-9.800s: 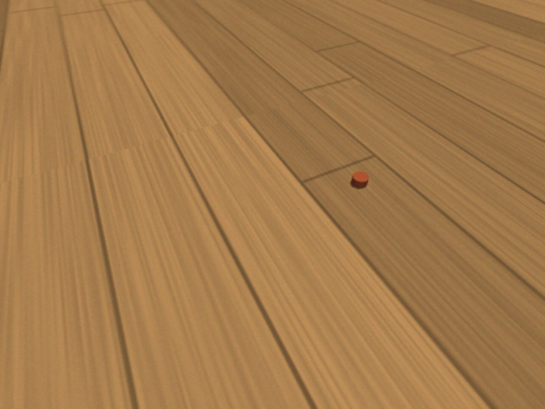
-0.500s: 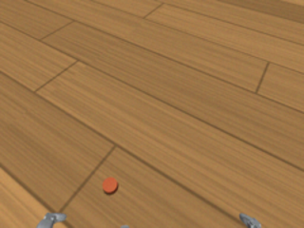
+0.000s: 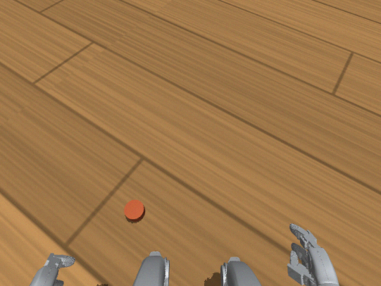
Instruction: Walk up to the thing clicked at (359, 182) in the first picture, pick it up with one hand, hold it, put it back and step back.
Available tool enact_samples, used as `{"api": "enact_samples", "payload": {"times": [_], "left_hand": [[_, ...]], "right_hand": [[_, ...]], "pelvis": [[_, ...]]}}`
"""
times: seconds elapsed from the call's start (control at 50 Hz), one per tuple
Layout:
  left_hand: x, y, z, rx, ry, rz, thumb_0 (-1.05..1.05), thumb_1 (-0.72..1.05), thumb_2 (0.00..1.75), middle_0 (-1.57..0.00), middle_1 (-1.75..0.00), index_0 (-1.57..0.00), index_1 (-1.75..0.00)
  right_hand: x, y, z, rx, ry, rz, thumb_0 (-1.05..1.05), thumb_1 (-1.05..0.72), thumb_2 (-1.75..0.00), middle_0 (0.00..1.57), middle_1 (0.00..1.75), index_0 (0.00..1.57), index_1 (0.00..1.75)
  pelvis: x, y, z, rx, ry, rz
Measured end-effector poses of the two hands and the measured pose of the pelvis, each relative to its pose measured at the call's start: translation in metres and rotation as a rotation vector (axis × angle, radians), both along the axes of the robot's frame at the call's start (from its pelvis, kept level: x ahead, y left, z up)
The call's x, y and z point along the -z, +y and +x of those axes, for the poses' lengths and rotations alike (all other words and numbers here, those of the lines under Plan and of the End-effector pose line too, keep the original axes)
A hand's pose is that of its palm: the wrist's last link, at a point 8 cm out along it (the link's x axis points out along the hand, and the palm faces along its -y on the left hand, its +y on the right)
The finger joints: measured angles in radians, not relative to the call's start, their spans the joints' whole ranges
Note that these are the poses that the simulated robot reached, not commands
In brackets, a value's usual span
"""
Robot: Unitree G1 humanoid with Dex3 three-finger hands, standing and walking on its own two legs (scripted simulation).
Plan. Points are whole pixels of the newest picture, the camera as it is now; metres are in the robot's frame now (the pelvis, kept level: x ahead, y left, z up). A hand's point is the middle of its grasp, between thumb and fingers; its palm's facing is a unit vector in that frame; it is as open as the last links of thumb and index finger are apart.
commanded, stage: rise first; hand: left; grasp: from above
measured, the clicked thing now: (135, 210) +0.44 +0.26 -0.63
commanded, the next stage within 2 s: approach in 1.80 s
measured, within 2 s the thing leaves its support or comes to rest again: neither
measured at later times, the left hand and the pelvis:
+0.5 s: hand (90, 246) +0.26 +0.32 -0.33, palm faces -0.45 -0.40 -0.80, open 14.1 cm; pelvis -0.06 +0.00 -0.19, yaw -3 degrees
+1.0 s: hand (103, 227) +0.33 +0.32 -0.43, palm faces -0.45 -0.08 -0.89, open 14.2 cm; pelvis -0.09 +0.01 -0.29, yaw -6 degrees
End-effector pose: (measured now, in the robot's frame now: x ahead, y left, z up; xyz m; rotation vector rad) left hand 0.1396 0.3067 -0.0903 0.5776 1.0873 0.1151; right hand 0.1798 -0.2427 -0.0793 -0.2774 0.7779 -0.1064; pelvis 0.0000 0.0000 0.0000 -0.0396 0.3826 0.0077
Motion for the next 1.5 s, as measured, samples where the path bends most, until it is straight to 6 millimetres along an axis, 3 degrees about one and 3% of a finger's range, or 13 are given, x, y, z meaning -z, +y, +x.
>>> {"api": "enact_samples", "payload": {"times": [0.08,0.16,0.34,0.52,0.64,0.78,0.9,1.2,1.5], "left_hand": [[0.015,0.002,0.002,0.057,-0.004,0.033,0.0,-0.54,0.99,-0.06,-1.09,-0.06,-1.08],[0.043,0.013,0.015,0.138,-0.008,0.097,0.0,-0.54,0.99,-0.06,-1.08,-0.06,-1.08],[0.117,0.021,0.079,0.441,-0.126,0.242,0.0,-0.53,1.0,-0.06,-1.09,-0.06,-1.08],[0.187,0.027,0.129,0.599,-0.167,0.392,0.0,-0.55,1.02,-0.06,-1.08,-0.06,-1.09],[0.22,0.026,0.151,0.709,-0.194,0.445,0.0,-0.54,1.04,-0.06,-1.08,-0.06,-1.08],[0.25,0.024,0.168,0.808,-0.229,0.483,0.0,-0.53,1.04,-0.06,-1.06,-0.06,-1.06],[0.269,0.021,0.184,0.881,-0.26,0.534,0.0,-0.53,1.04,-0.06,-1.03,-0.06,-1.03],[0.311,0.016,0.219,0.951,-0.262,0.609,0.0,-0.53,1.02,-0.08,-0.98,-0.08,-0.99],[0.338,0.012,0.236,0.938,-0.254,0.615,0.0,-0.54,1.01,-0.07,-1.02,-0.07,-1.02]], "right_hand": [[0.019,-0.002,-0.002,-0.012,0.005,0.0,0.01,-0.88,-0.89,0.2,0.3,0.2,0.3],[0.049,-0.007,-0.004,-0.027,0.015,-0.01,0.01,-0.88,-0.89,0.2,0.3,0.2,0.3],[0.144,-0.025,-0.024,-0.03,0.097,-0.044,0.01,-0.87,-0.89,0.2,0.3,0.2,0.3],[0.243,-0.032,-0.081,-0.006,0.282,-0.032,0.01,-0.89,-0.89,0.2,0.3,0.2,0.3],[0.283,-0.032,-0.13,0.028,0.407,-0.032,0.01,-0.88,-0.89,0.2,0.3,0.2,0.3],[0.302,-0.032,-0.175,0.073,0.506,-0.054,0.01,-0.87,-0.89,0.2,0.3,0.2,0.3],[0.31,-0.034,-0.194,0.09,0.566,-0.082,0.01,-0.88,-0.89,0.2,0.3,0.2,0.3],[0.33,-0.035,-0.192,0.07,0.623,-0.112,0.01,-0.9,-0.9,0.2,0.3,0.2,0.3],[0.346,-0.035,-0.19,0.048,0.678,-0.107,0.01,-0.91,-0.9,0.2,0.3,0.2,0.3]], "pelvis": [[0.017,-0.001,-0.006,-0.001,0.031,-0.002],[0.043,-0.003,-0.014,0.002,0.078,-0.001],[0.124,-0.003,-0.038,0.019,0.181,-0.006],[0.199,-0.004,-0.064,0.039,0.219,-0.018],[0.236,-0.003,-0.078,0.051,0.204,-0.031],[0.265,0.002,-0.087,0.062,0.182,-0.053],[0.281,0.005,-0.088,0.064,0.177,-0.068],[0.308,0.006,-0.081,0.076,0.189,-0.082],[0.322,0.004,-0.071,0.089,0.207,-0.08]]}}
